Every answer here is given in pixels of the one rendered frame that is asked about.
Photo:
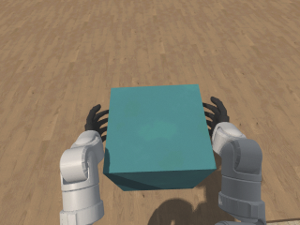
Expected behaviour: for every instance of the robot left forearm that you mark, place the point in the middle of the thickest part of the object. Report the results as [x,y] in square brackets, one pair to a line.
[80,180]

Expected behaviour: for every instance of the robot right hand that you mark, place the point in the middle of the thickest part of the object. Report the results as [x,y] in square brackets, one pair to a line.
[219,116]

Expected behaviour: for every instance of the robot right forearm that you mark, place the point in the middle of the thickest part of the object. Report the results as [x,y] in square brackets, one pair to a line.
[241,169]

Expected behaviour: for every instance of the carton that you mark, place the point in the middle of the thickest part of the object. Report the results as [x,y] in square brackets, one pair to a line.
[157,138]

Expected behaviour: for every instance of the robot left hand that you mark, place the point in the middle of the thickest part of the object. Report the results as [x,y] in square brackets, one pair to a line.
[92,122]

